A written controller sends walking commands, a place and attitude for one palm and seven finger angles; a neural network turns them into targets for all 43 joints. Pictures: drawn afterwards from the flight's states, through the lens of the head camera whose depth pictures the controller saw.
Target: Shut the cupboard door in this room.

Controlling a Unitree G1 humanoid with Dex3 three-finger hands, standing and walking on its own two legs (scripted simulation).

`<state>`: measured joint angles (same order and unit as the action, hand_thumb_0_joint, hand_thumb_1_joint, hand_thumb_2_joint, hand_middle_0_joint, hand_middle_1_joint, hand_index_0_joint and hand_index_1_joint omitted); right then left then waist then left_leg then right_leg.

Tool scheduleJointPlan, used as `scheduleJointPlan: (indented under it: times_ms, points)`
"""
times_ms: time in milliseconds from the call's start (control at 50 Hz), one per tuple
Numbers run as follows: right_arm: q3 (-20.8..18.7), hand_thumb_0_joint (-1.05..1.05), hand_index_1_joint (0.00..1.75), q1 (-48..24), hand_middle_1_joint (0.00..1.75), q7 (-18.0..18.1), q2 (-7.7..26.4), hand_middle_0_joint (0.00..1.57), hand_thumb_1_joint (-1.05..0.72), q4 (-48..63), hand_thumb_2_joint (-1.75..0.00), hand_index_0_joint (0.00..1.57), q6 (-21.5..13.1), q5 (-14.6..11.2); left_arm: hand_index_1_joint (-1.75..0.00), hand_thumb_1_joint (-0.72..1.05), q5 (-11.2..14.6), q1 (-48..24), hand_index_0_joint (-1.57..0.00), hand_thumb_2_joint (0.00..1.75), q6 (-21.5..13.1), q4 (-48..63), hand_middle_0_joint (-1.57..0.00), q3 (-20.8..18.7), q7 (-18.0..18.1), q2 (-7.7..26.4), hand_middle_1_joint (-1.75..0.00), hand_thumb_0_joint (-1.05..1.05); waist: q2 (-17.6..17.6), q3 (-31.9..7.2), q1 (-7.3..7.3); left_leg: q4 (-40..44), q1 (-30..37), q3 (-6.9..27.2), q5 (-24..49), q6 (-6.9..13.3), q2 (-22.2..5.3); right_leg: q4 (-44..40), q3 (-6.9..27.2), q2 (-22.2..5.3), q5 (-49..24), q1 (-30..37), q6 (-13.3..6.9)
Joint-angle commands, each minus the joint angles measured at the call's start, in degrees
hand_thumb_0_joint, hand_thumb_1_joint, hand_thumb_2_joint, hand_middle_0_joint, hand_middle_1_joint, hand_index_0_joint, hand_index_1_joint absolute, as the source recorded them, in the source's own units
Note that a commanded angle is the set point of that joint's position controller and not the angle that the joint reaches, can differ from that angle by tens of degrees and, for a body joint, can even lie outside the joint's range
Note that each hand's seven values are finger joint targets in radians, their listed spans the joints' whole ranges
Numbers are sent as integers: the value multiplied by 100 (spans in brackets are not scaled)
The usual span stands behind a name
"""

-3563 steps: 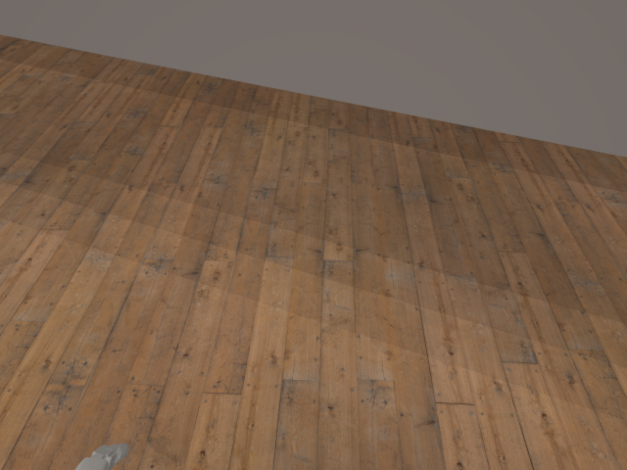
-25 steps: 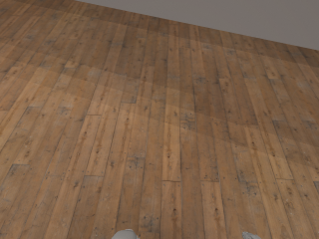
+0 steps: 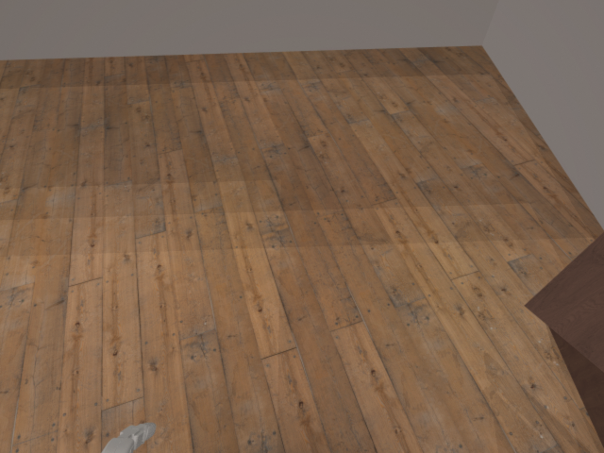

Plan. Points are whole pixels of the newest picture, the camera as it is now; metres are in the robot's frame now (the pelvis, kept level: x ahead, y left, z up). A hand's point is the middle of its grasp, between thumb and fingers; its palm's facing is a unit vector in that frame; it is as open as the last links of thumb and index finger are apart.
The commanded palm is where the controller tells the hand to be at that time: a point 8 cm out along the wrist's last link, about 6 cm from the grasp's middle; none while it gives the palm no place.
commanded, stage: turn to face it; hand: left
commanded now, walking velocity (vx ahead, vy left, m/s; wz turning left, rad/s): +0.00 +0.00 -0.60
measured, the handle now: out of the picture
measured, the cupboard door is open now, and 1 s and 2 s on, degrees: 34 34 34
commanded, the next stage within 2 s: take the last steps up to it in 1.42 s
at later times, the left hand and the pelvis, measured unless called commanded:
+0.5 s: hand (176, 449) +0.15 +0.21 -0.17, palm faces -0.21 -0.96 -0.19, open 7.4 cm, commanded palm none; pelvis +0.04 +0.02 +0.01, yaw -17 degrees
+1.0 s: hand (258, 376) +0.25 +0.09 -0.13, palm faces -0.54 -0.80 -0.28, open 7.3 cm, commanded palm none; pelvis +0.04 -0.02 +0.01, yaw -34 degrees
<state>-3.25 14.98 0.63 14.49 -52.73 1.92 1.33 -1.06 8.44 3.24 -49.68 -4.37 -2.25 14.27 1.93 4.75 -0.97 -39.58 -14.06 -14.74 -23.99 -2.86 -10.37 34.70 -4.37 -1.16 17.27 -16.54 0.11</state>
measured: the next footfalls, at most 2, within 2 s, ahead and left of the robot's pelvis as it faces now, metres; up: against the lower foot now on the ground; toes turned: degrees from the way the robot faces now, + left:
left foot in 0.44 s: +0.11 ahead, +0.12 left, +0.00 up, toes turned -12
right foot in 0.86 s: +0.02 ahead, -0.12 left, +0.00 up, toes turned -35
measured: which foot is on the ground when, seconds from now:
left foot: up 0.00-0.42, down 0.44-0.86, up 0.88-1.00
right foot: down 0.00-0.44, up 0.46-0.84, down 0.86-1.00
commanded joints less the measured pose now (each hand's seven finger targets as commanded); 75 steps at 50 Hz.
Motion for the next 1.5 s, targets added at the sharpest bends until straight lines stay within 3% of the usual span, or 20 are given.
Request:
scheduleJointPlan:
  times_ms: [0,120,280,360,380,420,440,540,720,800,820,840,860,920,980,1180,1260,1300,1320,1480]
  points:
    - [-85,0,30,-471,30,85,569,20,-90,784,-90,20,25,-84,-30,90,25,1065,-20,90,-180,116,-20,-275,242,1515,-30,0,-1441,-731,509,-2915,-2004,1363,-1064,-71,411,-1675,2657,-2169,-2791,1213,-1378]
    - [-106,0,30,-309,30,20,509,20,-90,453,-90,20,4,-30,-30,90,9,199,-20,90,-268,349,-20,-146,285,899,-30,0,-855,-728,65,-2365,-1740,1455,360,-241,458,-1505,1675,-1090,-2587,928,-955]
    - [-63,0,30,-748,30,84,404,20,-90,699,-90,20,-52,-80,-30,90,-43,505,-20,90,-230,240,-20,-237,278,1026,-30,0,-912,-795,256,-883,-1428,1460,-45,-246,736,-1276,2466,-1146,-2892,1058,-1215]
    - [-60,0,30,-120,30,134,409,20,-90,530,-90,20,-132,-124,-30,90,0,136,-20,90,-161,296,-20,-254,274,999,-30,0,-940,-906,-74,1045,73,1371,993,-150,947,-715,2499,-749,-2693,295,-763]
    - [-86,0,30,87,30,157,586,20,-90,467,-90,20,-189,-109,-30,90,46,96,-20,90,-137,328,-20,-214,267,811,-30,0,-555,-1012,-162,1758,902,1525,1457,-85,631,-343,2232,-375,-2047,-258,-478]
    - [-209,0,30,229,30,168,1337,20,-90,583,-90,20,-196,-19,-30,90,73,288,-20,90,-131,451,-20,-116,199,440,-30,0,1563,-1054,-152,2238,1357,3495,2816,920,-1637,1898,807,493,1885,-1459,95]
    - [-149,0,30,154,30,174,1251,20,-90,670,-90,20,-168,49,-30,90,18,200,-20,90,-106,482,-20,-159,178,569,-30,0,959,-816,-157,2219,756,3367,2806,1236,-1742,2704,864,256,1870,-1324,116]
    - [-16,0,30,-286,30,230,780,20,-90,725,-90,20,-229,42,-30,90,-5,286,-20,90,12,235,-20,-200,20,480,-30,0,802,-549,115,1944,903,1681,4014,923,-786,3363,574,26,830,-1602,346]
    - [-201,0,30,167,30,119,984,20,-90,403,-90,20,-176,37,-30,90,0,-261,-20,90,-11,429,-20,-75,-13,273,-30,0,1048,-684,-172,1529,1190,982,4051,975,-992,1204,-73,15,762,-820,236]
    - [-245,0,30,-108,30,75,1095,20,-90,398,-90,20,-149,-2,-30,90,-1,285,-20,90,-90,272,-20,-112,13,449,-30,0,730,-731,215,707,451,639,3309,546,-883,-509,-194,119,-473,559,8]
    - [-242,0,30,-138,30,28,967,20,-90,448,-90,20,-144,-60,-30,90,-29,797,-20,90,-167,130,-20,-172,59,822,-30,0,-17,-1021,456,-274,-151,363,2657,224,-545,-1160,451,-360,-1444,1529,-199]
    - [-92,0,30,-462,30,9,416,20,-90,745,-90,20,-133,-79,-30,90,-69,1204,-20,90,-236,12,-20,-303,153,1494,-30,0,-1972,-920,696,-1659,-1821,150,-985,-133,448,-1434,2582,-1824,-3596,2224,-820]
    - [-69,0,30,-556,30,88,583,20,-90,813,-90,20,-32,-69,-30,90,36,1293,-20,90,-210,-28,-20,-298,231,1642,-30,0,-1819,-956,666,-2567,-2016,1047,-1494,-138,534,-1461,2913,-2284,-4231,1755,-1309]
    - [-125,0,30,-479,30,88,655,20,-90,542,-90,20,19,-52,-30,90,41,227,-20,90,-189,236,-20,-201,330,1078,-30,0,-1541,-483,233,-3014,-2218,1541,-224,-168,278,-1714,2285,-1533,-2377,1107,-1119]
    - [-93,0,30,-250,30,24,545,20,-90,397,-90,20,29,-20,-30,90,38,151,-20,90,-276,294,-20,-104,300,874,-30,0,-988,-726,40,-2595,-1813,1475,324,-254,406,-1512,1605,-1097,-2955,982,-949]
    - [-31,0,30,-617,30,77,391,20,-90,548,-90,20,-55,-73,-30,90,-51,489,-20,90,-254,108,-20,-186,292,957,-30,0,-941,-748,225,-675,-1269,1403,-24,-194,743,-1358,2312,-1138,-2795,1013,-1230]
    - [-13,0,30,127,30,135,399,20,-90,276,-90,20,-151,-102,-30,90,16,154,-20,90,-190,93,-20,-172,303,843,-30,0,-876,-775,-145,1341,445,1368,1370,-80,858,-812,2196,-732,-2142,58,-715]
    - [-113,0,30,287,30,158,1184,20,-90,296,-90,20,-236,11,-30,90,94,472,-20,90,-140,169,-20,-56,249,282,-30,0,1351,-863,-80,2174,1279,3225,2390,629,-939,644,1088,497,567,-1131,-97]
    - [-106,0,30,284,30,166,1196,20,-90,351,-90,20,-188,21,-30,90,57,364,-20,90,-137,175,-20,-40,248,402,-30,0,1364,-703,-110,2293,747,3499,2713,1103,-1447,1627,782,378,1710,-1002,-6]
    - [7,0,30,135,30,243,719,20,-90,209,-90,20,-233,26,-30,90,22,323,-20,90,-37,-87,-20,-33,145,226,-30,0,695,-790,24,1859,1173,1836,4390,1140,-659,2264,500,62,836,-1087,237]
